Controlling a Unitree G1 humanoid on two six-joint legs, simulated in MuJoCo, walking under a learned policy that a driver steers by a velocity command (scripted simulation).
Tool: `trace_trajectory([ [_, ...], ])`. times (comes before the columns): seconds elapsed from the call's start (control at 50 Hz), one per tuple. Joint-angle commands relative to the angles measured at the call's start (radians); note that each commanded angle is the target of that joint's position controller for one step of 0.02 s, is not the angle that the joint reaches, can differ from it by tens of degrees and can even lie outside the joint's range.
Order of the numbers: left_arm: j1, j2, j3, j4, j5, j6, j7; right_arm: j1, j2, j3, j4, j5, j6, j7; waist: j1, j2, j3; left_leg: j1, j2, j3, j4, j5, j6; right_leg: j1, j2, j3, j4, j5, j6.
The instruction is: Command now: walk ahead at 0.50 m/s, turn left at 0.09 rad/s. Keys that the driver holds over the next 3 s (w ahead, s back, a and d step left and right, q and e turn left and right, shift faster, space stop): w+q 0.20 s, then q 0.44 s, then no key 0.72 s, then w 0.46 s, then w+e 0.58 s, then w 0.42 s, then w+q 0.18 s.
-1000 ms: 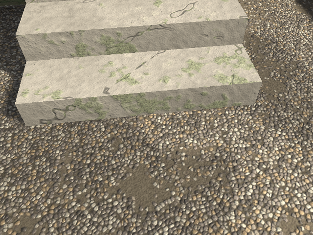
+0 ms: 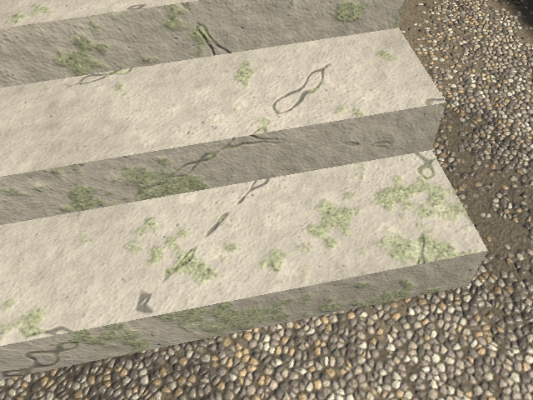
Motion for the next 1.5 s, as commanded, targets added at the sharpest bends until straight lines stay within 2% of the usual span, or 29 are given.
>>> trace_trajectory([
  [0.02,0.090,0.074,0.016,0.002,-0.012,-0.017,0.006,0.046,-0.052,-0.010,-0.030,-0.021,0.015,0.013,0.009,-0.106,-0.067,-0.177,0.080,-0.043,0.023,0.077,0.003,0.196,-0.264,0.283,-0.321,0.039,-0.097],
  [0.2,0.217,0.083,0.005,0.066,-0.017,-0.042,0.027,-0.186,-0.024,-0.004,-0.087,-0.013,0.037,0.031,0.031,-0.083,0.031,-0.345,0.078,-0.015,-0.221,0.338,-0.028,0.255,-0.236,0.037,-0.398,0.182,-0.071],
  [0.28,0.248,0.091,0.000,0.089,-0.021,-0.040,0.046,-0.273,0.011,0.015,-0.120,-0.017,0.029,0.032,0.047,-0.091,0.038,-0.243,0.034,0.096,-0.427,0.376,-0.021,0.298,-0.227,-0.083,-0.282,0.586,-0.057],
  [0.38,0.209,0.136,0.017,0.088,-0.019,-0.010,0.070,-0.110,-0.043,-0.008,-0.092,-0.034,0.011,0.019,-0.014,-0.125,-0.067,-0.060,-0.072,0.139,-0.546,0.234,0.049,0.391,-0.244,-0.104,0.075,0.864,-0.034],
  [0.4,0.191,0.140,0.020,0.081,-0.025,0.000,0.070,-0.016,-0.062,-0.019,-0.067,-0.043,-0.001,0.015,-0.060,-0.093,-0.119,0.058,-0.086,0.126,-0.650,0.338,0.074,0.351,-0.221,-0.117,0.261,0.758,-0.012],
  [0.42,0.201,0.136,0.019,0.056,-0.027,0.000,0.067,0.065,-0.148,-0.044,-0.061,-0.051,-0.011,0.005,-0.092,0.002,-0.203,0.262,0.059,-0.038,-0.648,0.730,0.124,0.177,-0.174,-0.124,0.526,0.405,0.032],
  [0.44,0.313,0.019,-0.004,0.025,-0.050,0.003,0.061,0.031,-0.261,-0.075,-0.083,-0.042,0.000,-0.008,0.000,0.222,-0.306,0.543,0.370,-0.397,-0.536,1.425,0.323,-0.165,0.017,-0.100,0.888,-0.522,0.078],
  [0.46,0.262,0.086,0.007,0.029,-0.021,0.014,0.059,0.070,-0.241,-0.078,-0.092,0.015,0.017,-0.007,-0.044,0.050,-0.410,0.511,0.372,-0.444,-0.609,1.320,0.365,-0.179,-0.008,0.096,0.919,-0.464,0.076],
  [0.5,0.149,0.078,0.008,0.003,-0.011,0.021,0.056,-0.101,-0.149,-0.057,-0.132,0.021,0.044,-0.015,0.003,-0.020,-0.162,0.247,0.273,-0.328,-0.737,0.907,0.288,-0.211,-0.077,0.120,0.811,-0.323,0.085],
  [0.54,0.141,0.086,0.013,-0.005,0.012,0.051,0.061,-0.153,-0.099,-0.043,-0.146,0.022,0.059,-0.023,0.041,0.002,-0.104,0.115,0.189,-0.264,-0.787,0.762,0.223,-0.149,-0.089,0.120,0.706,-0.268,0.098],
  [0.64,0.122,0.071,0.013,-0.027,0.004,0.098,0.069,-0.140,-0.165,-0.061,-0.155,-0.002,0.066,-0.018,0.036,0.029,-0.154,0.073,0.137,-0.273,-0.794,0.575,0.172,-0.137,-0.060,0.123,0.591,-0.212,0.117],
  [0.74,0.050,0.083,0.018,-0.047,-0.004,0.115,0.071,-0.122,-0.157,-0.056,-0.145,-0.012,0.079,-0.021,-0.002,0.082,-0.143,0.087,0.130,-0.330,-0.845,0.224,0.137,-0.129,-0.053,0.129,0.442,-0.194,0.124],
  [0.76,0.040,0.082,0.017,-0.051,-0.006,0.116,0.071,-0.122,-0.157,-0.055,-0.142,-0.014,0.081,-0.022,-0.006,0.088,-0.134,0.086,0.131,-0.342,-0.855,0.166,0.134,-0.116,-0.049,0.130,0.411,-0.200,0.121],
  [0.78,-0.051,0.124,0.038,-0.084,-0.053,0.094,0.099,-0.222,-0.165,-0.053,-0.200,0.021,0.069,-0.046,0.000,0.102,-0.138,0.084,0.146,-0.395,-0.864,0.027,0.128,-0.126,-0.057,0.185,0.358,-0.195,0.134],
  [0.84,-0.034,0.111,0.031,-0.063,-0.045,0.070,0.109,-0.216,-0.168,-0.048,-0.198,0.009,0.070,-0.064,-0.005,0.111,-0.124,0.075,0.147,-0.404,-0.867,-0.021,0.126,-0.039,-0.041,0.164,0.221,-0.213,0.140],
  [0.92,0.042,0.098,0.027,-0.012,-0.044,0.057,0.073,-0.190,-0.143,-0.033,-0.200,0.023,0.084,-0.061,0.038,0.065,-0.090,0.004,0.087,-0.370,-0.833,-0.017,0.088,0.166,-0.015,0.101,-0.095,-0.070,0.083],
  [0.94,0.052,0.125,0.029,-0.011,-0.029,0.055,0.068,-0.163,-0.129,-0.028,-0.197,0.018,0.083,-0.060,0.033,0.020,-0.097,-0.052,0.061,-0.342,-0.785,-0.021,0.050,0.245,-0.084,0.151,-0.125,-0.024,0.052],
  [0.96,0.042,0.195,0.040,-0.018,-0.009,0.054,0.069,-0.147,-0.097,-0.022,-0.214,0.010,0.074,-0.055,-0.003,-0.131,-0.106,-0.127,-0.027,-0.224,-0.667,-0.039,0.003,0.269,-0.214,0.292,-0.129,0.045,-0.028],
  [0.98,0.029,0.174,0.034,-0.019,0.004,0.044,0.065,-0.222,-0.119,-0.029,-0.236,0.010,0.067,-0.054,0.016,-0.226,-0.074,-0.124,-0.097,-0.118,-0.549,-0.042,-0.039,0.158,-0.312,0.403,-0.208,0.088,-0.124],
  [1.0,-0.047,0.150,0.026,-0.041,0.011,0.033,0.066,-0.240,-0.145,-0.039,-0.236,0.004,0.063,-0.051,0.013,-0.241,-0.077,-0.083,-0.083,-0.104,-0.426,-0.078,-0.066,0.121,-0.344,0.422,-0.219,0.158,-0.157],
  [1.06,-0.082,0.166,0.028,-0.049,-0.021,0.015,0.073,-0.224,-0.147,-0.053,-0.206,0.009,0.078,-0.047,0.014,-0.172,-0.100,-0.139,-0.055,-0.102,-0.215,-0.121,-0.118,0.196,-0.315,0.362,-0.167,0.382,-0.141],
  [1.14,-0.062,0.157,0.021,-0.020,-0.026,0.036,0.064,-0.258,-0.052,-0.020,-0.184,0.023,0.080,-0.046,0.037,-0.162,-0.128,-0.044,-0.029,-0.032,-0.446,-0.040,-0.143,0.246,-0.232,0.261,-0.094,0.540,-0.100],
  [1.2,-0.032,0.159,0.015,-0.001,-0.039,0.045,0.055,-0.251,-0.086,-0.025,-0.151,0.023,0.087,-0.044,0.028,-0.166,-0.133,0.135,-0.036,-0.013,-0.749,0.263,-0.101,0.220,-0.186,0.244,-0.081,0.420,-0.051],
  [1.24,0.006,0.150,0.005,0.003,-0.012,0.023,0.032,-0.244,-0.193,-0.044,-0.154,0.008,0.099,-0.054,0.067,-0.049,-0.166,0.298,0.080,-0.118,-0.672,0.539,-0.045,0.109,-0.136,0.209,-0.080,0.190,0.024],
  [1.26,0.013,0.139,0.005,0.013,-0.014,0.017,0.029,-0.248,-0.182,-0.045,-0.135,0.016,0.102,-0.047,0.073,0.006,-0.176,0.254,0.066,-0.105,-0.642,0.435,-0.008,0.127,-0.085,0.153,-0.109,0.069,0.061],
  [1.3,-0.080,0.135,0.002,0.014,-0.021,0.026,0.037,-0.246,-0.118,-0.027,-0.120,0.007,0.093,-0.033,0.033,-0.016,-0.125,0.169,0.048,-0.110,-0.689,0.306,-0.013,0.146,-0.066,0.121,-0.077,0.002,0.098],
  [1.38,-0.054,0.116,-0.005,0.049,-0.015,0.053,0.057,-0.243,-0.109,-0.015,-0.081,0.001,0.068,-0.031,0.049,0.035,-0.091,0.106,0.034,-0.108,-0.734,0.166,-0.028,0.171,-0.055,0.107,-0.074,-0.059,0.098],
  [1.4,-0.020,0.092,-0.017,0.074,-0.003,0.072,0.045,-0.219,-0.093,0.001,-0.065,-0.020,0.067,-0.032,0.041,0.045,-0.065,0.098,0.078,-0.173,-0.820,0.093,-0.039,0.188,-0.087,0.157,-0.125,-0.055,0.090],
  [1.5,-0.014,0.102,-0.013,0.086,0.001,0.066,0.032,-0.210,-0.165,-0.021,-0.032,-0.004,0.077,-0.031,0.039,0.089,0.000,0.098,0.083,-0.234,-0.894,-0.253,0.009,0.128,-0.018,0.073,-0.027,-0.225,0.077],
])
Next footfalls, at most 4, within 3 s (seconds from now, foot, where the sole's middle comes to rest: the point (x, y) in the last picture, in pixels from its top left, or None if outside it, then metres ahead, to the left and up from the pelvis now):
0.42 left None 0.34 0.11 -0.77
0.94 right None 0.34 -0.10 -0.77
1.22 left None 0.24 0.14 -0.77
1.84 left None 0.33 0.15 -0.77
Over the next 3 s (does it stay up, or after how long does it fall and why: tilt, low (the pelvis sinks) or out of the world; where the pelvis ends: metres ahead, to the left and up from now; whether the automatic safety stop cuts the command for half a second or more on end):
stays up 1.01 0.06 0.24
